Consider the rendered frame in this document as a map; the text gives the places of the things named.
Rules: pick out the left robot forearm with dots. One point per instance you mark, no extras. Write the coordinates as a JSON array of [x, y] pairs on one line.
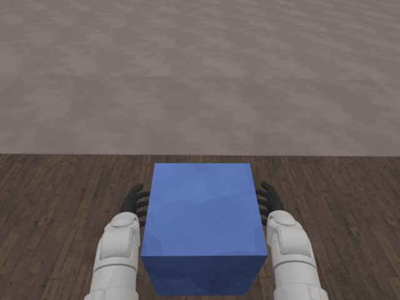
[[116, 262]]

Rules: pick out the right robot forearm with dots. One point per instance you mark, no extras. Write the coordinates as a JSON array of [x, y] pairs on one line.
[[293, 260]]

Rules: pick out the robot right hand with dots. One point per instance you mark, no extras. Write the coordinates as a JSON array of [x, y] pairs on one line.
[[273, 202]]

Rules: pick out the carton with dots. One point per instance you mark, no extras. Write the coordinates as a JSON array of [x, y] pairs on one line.
[[203, 234]]

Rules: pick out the robot left hand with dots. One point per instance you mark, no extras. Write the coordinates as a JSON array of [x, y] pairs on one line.
[[131, 205]]

